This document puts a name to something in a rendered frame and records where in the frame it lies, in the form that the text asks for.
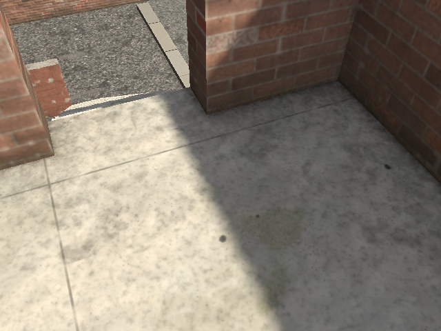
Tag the stairs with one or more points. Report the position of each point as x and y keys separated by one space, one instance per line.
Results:
x=104 y=103

